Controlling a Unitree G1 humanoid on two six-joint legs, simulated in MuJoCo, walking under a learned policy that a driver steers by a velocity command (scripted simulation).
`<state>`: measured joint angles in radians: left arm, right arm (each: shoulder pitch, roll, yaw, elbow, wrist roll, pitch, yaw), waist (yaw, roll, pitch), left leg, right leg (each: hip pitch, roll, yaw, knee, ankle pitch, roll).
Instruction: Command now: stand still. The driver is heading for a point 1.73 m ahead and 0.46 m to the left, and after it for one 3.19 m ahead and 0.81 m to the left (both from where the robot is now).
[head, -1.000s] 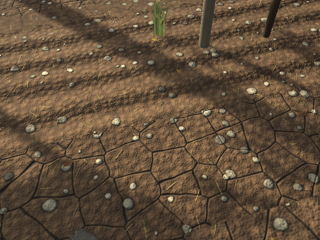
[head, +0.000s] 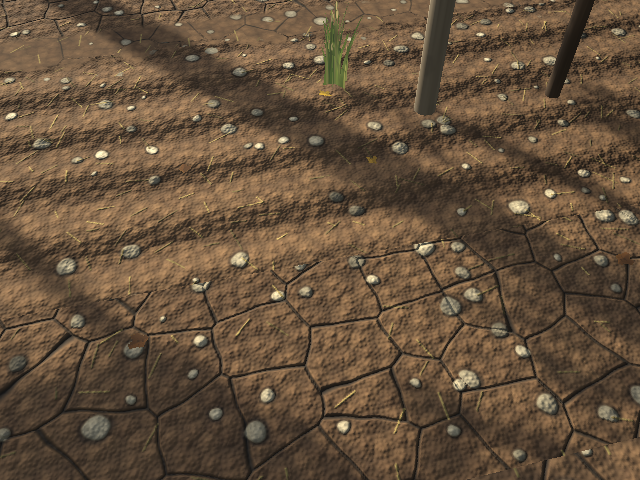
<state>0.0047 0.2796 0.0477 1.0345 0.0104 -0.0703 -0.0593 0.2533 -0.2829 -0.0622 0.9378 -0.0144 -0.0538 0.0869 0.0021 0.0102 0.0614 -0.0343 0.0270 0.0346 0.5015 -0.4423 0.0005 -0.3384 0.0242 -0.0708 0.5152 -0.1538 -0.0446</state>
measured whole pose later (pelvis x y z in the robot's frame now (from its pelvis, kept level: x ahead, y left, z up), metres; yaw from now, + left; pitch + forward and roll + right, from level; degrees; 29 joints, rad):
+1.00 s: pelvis +0.12 -0.03 +0.01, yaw +0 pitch -3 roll -1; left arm 0.45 0.16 0.00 1.14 0.08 -0.11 -0.02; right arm 0.22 -0.21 -0.02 1.00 -0.09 -0.08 0.04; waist 0.05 0.02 0.06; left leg -0.55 0.10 -0.05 1.02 -0.21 0.11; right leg -0.01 0.09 -0.07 0.29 -0.23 -0.09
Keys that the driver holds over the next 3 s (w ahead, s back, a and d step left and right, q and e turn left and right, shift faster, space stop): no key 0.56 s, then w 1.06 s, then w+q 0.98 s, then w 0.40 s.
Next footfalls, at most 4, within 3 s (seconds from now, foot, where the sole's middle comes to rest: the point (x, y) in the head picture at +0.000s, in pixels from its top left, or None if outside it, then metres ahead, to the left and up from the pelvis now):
1.20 left None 0.30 0.10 -0.77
1.74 right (407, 437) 0.65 -0.18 -0.95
2.22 left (287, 341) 0.92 0.12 -0.95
2.70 right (312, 251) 1.23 0.05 -0.95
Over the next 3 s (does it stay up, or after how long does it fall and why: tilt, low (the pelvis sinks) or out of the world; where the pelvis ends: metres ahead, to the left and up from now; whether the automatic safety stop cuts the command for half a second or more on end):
stays up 1.17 0.14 -0.16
